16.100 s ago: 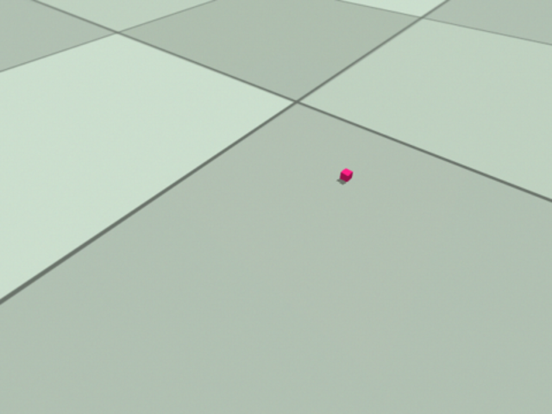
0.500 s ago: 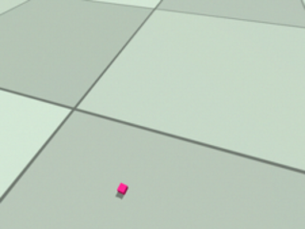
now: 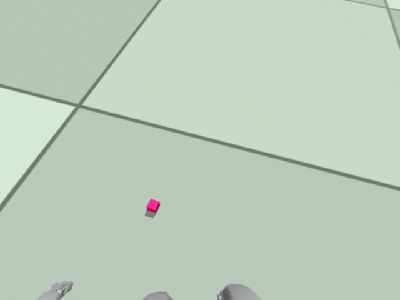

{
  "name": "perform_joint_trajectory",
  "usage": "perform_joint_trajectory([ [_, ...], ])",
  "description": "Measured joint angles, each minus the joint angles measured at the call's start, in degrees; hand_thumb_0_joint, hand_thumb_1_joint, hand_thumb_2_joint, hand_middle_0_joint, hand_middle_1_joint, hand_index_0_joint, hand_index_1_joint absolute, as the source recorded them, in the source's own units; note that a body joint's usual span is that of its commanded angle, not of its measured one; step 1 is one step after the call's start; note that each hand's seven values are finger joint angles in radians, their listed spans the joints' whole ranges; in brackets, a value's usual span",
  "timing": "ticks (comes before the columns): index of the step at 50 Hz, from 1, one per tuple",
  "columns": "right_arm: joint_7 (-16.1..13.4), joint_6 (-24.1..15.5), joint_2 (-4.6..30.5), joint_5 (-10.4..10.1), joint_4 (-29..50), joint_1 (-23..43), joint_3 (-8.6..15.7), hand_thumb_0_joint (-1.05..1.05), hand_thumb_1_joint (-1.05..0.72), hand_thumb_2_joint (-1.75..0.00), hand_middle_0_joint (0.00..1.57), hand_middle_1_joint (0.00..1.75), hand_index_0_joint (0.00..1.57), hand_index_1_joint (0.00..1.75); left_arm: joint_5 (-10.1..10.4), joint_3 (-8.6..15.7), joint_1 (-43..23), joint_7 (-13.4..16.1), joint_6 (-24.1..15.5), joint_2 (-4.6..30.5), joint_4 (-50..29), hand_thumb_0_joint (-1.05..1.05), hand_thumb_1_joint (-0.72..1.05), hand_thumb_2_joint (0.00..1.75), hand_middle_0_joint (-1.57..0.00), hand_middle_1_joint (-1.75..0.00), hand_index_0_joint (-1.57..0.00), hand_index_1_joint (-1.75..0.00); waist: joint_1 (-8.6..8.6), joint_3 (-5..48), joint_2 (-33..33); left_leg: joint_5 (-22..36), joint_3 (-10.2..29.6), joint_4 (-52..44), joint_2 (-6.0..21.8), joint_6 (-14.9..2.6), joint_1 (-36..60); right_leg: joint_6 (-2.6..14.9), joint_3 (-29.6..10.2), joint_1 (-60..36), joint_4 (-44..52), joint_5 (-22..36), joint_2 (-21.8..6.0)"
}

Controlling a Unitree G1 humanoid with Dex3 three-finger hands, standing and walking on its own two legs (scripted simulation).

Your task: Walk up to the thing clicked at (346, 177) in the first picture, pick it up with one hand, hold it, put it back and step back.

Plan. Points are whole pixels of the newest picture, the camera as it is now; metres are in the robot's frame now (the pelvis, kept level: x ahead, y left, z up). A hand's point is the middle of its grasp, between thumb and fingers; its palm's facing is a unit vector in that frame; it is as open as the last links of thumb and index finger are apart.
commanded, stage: walk up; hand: left
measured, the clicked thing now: (153, 206) +0.57 +0.21 -0.74
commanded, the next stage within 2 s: stand in 1.72 s
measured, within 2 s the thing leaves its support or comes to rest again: neither
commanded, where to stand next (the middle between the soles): +0.19 -0.03 m, yaw +1 degrees
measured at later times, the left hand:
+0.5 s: hand out of the picture -0.02 +0.24 -0.15, palm faces +0.04 -0.93 -0.37, open 7.4 cm
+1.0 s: hand out of the picture -0.19 +0.21 -0.15, palm faces +0.06 -0.93 -0.37, open 7.4 cm
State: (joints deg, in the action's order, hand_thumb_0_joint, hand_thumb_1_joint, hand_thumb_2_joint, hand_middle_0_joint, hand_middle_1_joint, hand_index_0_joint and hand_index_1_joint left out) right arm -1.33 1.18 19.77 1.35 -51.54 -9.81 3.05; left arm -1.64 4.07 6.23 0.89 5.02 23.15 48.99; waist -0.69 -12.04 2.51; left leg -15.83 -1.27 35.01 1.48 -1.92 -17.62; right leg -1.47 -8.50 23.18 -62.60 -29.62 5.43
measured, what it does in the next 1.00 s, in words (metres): walks backwards: right foot, then left foot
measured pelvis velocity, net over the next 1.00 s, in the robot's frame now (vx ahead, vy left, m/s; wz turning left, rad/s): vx -0.22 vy -0.06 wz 0.04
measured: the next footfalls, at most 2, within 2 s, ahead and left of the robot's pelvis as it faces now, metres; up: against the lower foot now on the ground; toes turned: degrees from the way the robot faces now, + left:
right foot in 0.16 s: -0.03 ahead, -0.15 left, +0.00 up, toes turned +0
left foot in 0.46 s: -0.15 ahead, +0.07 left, +0.00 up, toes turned -1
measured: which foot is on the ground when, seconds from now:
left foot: down 0.00-0.18, up 0.20-0.44, down 0.46-1.00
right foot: up 0.00-0.14, down 0.16-0.48, up 0.50-0.74, down 0.76-1.00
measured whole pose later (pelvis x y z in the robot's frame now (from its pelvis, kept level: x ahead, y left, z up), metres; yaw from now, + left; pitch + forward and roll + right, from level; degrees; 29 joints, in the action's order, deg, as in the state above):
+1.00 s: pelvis -0.22 -0.06 +0.00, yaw +2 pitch -3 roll +0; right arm 1.0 0.2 23.3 1.1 -55.0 -14.5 3.3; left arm -2.5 3.6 15.2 -1.1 -0.1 20.0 54.6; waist 1.9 -3.3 -1.5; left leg -20.8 3.5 35.8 -1.1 0.2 -16.2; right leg -1.3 -1.0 10.6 -33.6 -19.9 -1.7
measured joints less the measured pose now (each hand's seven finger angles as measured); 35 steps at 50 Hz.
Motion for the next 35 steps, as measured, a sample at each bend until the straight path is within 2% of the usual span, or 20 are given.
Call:
perform_joint_trajectory([
  [5,0.1,0.1,1.1,0.1,2.3,1.3,-0.2,0.00,-0.90,-0.90,0.21,0.31,0.21,0.30,-0.1,0.6,1.5,-0.6,-0.2,0.0,-0.4,0.01,0.90,0.90,-0.21,-0.30,-0.20,-0.30,0.50,0.0,-0.8,0.9,-1.3,2.4,1.4,0.88,-3.0,0.53,3.1,-6.2,14.7,1.7,-3.3],
  [7,0.3,0.6,1.8,-0.1,2.9,1.9,-0.3,0.00,-0.90,-0.90,0.21,0.31,0.21,0.30,-0.2,0.8,2.2,-1.0,-0.6,-0.2,-0.3,0.01,0.90,0.90,-0.21,-0.30,-0.20,-0.30,0.92,0.7,-1.4,0.9,-1.7,4.3,2.1,1.57,-4.7,1.54,4.9,-9.3,22.8,5.9,-4.2],
  [9,0.4,1.1,3.0,-0.4,2.7,2.9,-0.1,0.00,-0.90,-0.90,0.21,0.31,0.21,0.30,-0.7,1.0,2.4,-1.2,-1.0,-1.4,0.2,0.01,0.90,0.90,-0.21,-0.30,-0.20,-0.30,0.44,0.7,-4.3,1.1,0.1,6.2,3.6,2.01,-6.2,1.63,6.8,-10.4,25.6,8.0,-2.8],
  [10,0.1,1.4,3.2,-0.7,2.5,2.9,0.1,0.00,-0.90,-0.90,0.21,0.31,0.21,0.30,-0.8,0.8,2.7,-1.5,-1.0,-1.7,0.0,0.01,0.90,0.90,-0.21,-0.30,-0.20,-0.30,0.19,1.2,-4.7,-3.4,1.9,8.4,2.5,1.93,-7.2,1.78,7.4,-9.8,25.1,8.2,-2.9],
  [12,-0.2,1.9,3.1,-1.1,2.0,2.7,0.2,0.00,-0.90,-0.90,0.21,0.30,0.20,0.30,-0.9,0.4,3.5,-1.8,-1.1,-2.0,-0.7,0.01,0.90,0.90,-0.21,-0.30,-0.20,-0.30,1.22,2.2,-3.5,-11.9,4.7,17.8,-2.0,1.95,-9.3,2.17,6.6,-8.5,24.5,8.8,-4.4],
  [14,-0.3,1.7,3.7,-1.6,2.1,2.2,0.0,0.00,-0.90,-0.90,0.21,0.30,0.20,0.30,-0.8,0.0,4.0,-1.5,-1.0,-2.7,-1.4,0.01,0.90,0.90,-0.21,-0.30,-0.21,-0.30,1.83,3.0,-3.2,-13.3,6.6,25.8,-5.2,1.99,-10.2,2.22,6.1,-7.8,25.6,10.5,-5.4],
  [16,-0.5,1.0,4.0,-1.8,2.5,1.3,-0.2,0.00,-0.90,-0.90,0.21,0.30,0.20,0.30,-1.0,0.0,3.8,-1.2,-0.8,-3.0,-2.2,0.01,0.90,0.90,-0.21,-0.30,-0.21,-0.30,1.94,3.5,-3.0,-13.3,6.8,28.1,-6.4,2.34,-9.2,2.25,6.3,-6.7,26.4,11.9,-6.0],
  [18,-0.7,0.5,4.2,-1.6,2.8,0.3,-0.4,0.00,-0.90,-0.90,0.21,0.30,0.20,0.30,-1.3,0.1,3.1,-0.9,-0.6,-3.0,-3.5,0.01,0.90,0.90,-0.21,-0.30,-0.21,-0.30,1.80,3.6,-2.9,-14.1,6.1,25.2,-6.0,2.64,-6.7,2.17,7.1,-5.4,26.4,12.9,-6.4],
  [21,-0.6,0.1,3.9,-1.0,2.8,-0.9,-0.5,0.00,-0.90,-0.90,0.21,0.30,0.20,0.30,-1.3,0.2,1.5,-0.6,-0.8,-2.5,-5.8,0.01,0.90,0.90,-0.21,-0.30,-0.21,-0.30,1.45,3.2,-2.4,-13.2,3.7,14.2,-4.2,2.69,-1.4,1.91,9.0,-3.0,24.6,13.5,-7.1],
  [23,-0.5,-0.3,3.6,-0.5,2.5,-1.4,-0.5,0.00,-0.90,-0.90,0.21,0.30,0.20,0.30,-0.8,0.0,0.6,-0.7,-0.8,-1.9,-7.0,0.01,0.90,0.90,-0.21,-0.30,-0.21,-0.30,1.16,2.7,-1.6,-6.9,2.3,4.1,-3.6,2.01,2.6,1.52,10.0,-0.9,21.7,13.0,-7.8],
  [24,-0.4,-0.5,2.7,-0.1,1.9,-1.0,-0.4,0.00,-0.90,-0.90,0.21,0.30,0.20,0.30,-0.6,0.1,0.0,-0.8,-0.7,-1.3,-7.1,0.01,0.90,0.90,-0.21,-0.30,-0.21,-0.30,1.61,1.7,0.4,-5.0,1.3,3.0,-4.7,1.23,3.2,1.42,9.0,-0.1,20.2,12.9,-8.9],
  [25,-0.1,-0.4,2.1,0.2,1.6,-0.9,-0.7,0.00,-0.90,-0.90,0.21,0.30,0.20,0.30,-0.4,0.2,-0.3,-0.7,-0.4,-1.1,-6.6,0.01,0.90,0.90,-0.21,-0.30,-0.21,-0.30,2.03,1.4,1.4,-4.6,0.7,3.3,-5.0,0.70,2.9,1.80,7.8,0.6,18.6,10.1,-8.4],
  [27,0.5,-0.7,1.6,0.5,1.6,-1.2,-1.1,0.00,-0.90,-0.90,0.21,0.30,0.20,0.30,-0.4,0.3,-0.2,-0.7,0.4,-1.3,-5.3,0.01,0.90,0.90,-0.21,-0.30,-0.21,-0.30,1.25,1.8,0.5,-4.0,1.8,3.9,-3.6,0.21,1.7,2.13,5.0,2.6,10.1,2.2,-4.5],
  [29,0.5,-1.0,0.9,0.7,1.4,-1.4,-1.5,0.00,-0.90,-0.90,0.21,0.30,0.20,0.30,0.1,0.6,0.6,-0.8,0.6,-1.0,-4.2,0.01,0.90,0.90,-0.21,-0.30,-0.21,-0.30,1.20,2.5,0.5,-2.2,2.2,2.1,-2.4,0.48,1.5,2.65,1.9,3.8,1.2,0.7,-1.3],
  [31,0.4,-1.3,0.6,0.7,1.4,-1.5,-1.5,0.01,-0.90,-0.90,0.21,0.31,0.21,0.30,0.3,0.9,1.9,-1.1,0.2,-0.7,-3.3,0.01,0.90,0.90,-0.21,-0.30,-0.20,-0.30,1.48,3.4,0.4,-0.5,2.2,0.5,-1.3,0.81,1.2,2.63,0.6,3.2,-2.5,1.5,-0.2],
  [33,0.6,-1.3,0.7,1.0,1.7,-1.3,-1.2,0.01,-0.90,-0.90,0.21,0.31,0.21,0.30,0.3,1.0,3.7,-1.5,-0.4,-0.5,-2.2,0.01,0.90,0.90,-0.21,-0.30,-0.20,-0.30,1.63,4.2,0.2,0.6,2.0,-0.4,-0.3,0.95,0.8,2.00,0.9,0.1,1.2,1.9,-1.2],
  [35,0.9,-1.4,1.0,1.3,2.1,-0.9,-0.9,0.01,-0.90,-0.90,0.21,0.31,0.21,0.30,0.2,0.8,5.8,-2.0,-1.0,-0.3,-0.8,0.01,0.90,0.90,-0.21,-0.30,-0.20,-0.30,1.65,5.2,-0.1,1.1,1.4,-0.5,0.5,0.90,0.2,1.38,2.1,-4.4,10.0,0.6,-3.1],
])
